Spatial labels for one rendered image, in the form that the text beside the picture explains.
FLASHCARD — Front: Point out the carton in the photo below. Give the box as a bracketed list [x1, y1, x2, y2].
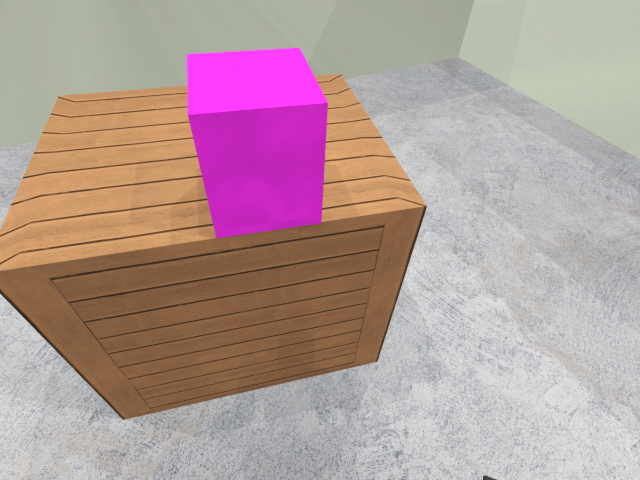
[187, 48, 328, 238]

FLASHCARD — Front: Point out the pedestal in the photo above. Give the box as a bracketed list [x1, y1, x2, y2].
[0, 74, 427, 420]

